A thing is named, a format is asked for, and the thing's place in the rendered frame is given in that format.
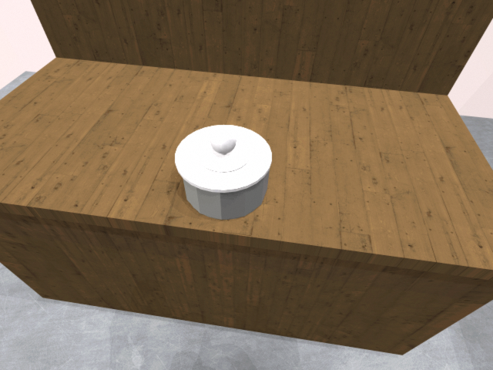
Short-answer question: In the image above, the knob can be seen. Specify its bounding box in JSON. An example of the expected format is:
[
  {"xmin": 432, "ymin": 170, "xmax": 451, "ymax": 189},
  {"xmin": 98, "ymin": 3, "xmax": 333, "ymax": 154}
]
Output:
[{"xmin": 210, "ymin": 127, "xmax": 236, "ymax": 154}]

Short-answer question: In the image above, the table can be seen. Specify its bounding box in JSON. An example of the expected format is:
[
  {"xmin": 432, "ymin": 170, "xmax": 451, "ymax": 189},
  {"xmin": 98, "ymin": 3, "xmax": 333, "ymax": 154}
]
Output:
[{"xmin": 0, "ymin": 0, "xmax": 493, "ymax": 355}]

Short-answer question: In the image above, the lid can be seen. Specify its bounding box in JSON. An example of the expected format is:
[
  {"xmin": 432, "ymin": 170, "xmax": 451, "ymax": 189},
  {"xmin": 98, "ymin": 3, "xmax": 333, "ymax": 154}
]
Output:
[{"xmin": 175, "ymin": 125, "xmax": 272, "ymax": 193}]

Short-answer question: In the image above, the pot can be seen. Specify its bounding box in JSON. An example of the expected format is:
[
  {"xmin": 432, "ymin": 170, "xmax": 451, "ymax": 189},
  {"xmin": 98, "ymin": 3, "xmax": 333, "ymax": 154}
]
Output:
[{"xmin": 183, "ymin": 170, "xmax": 270, "ymax": 220}]

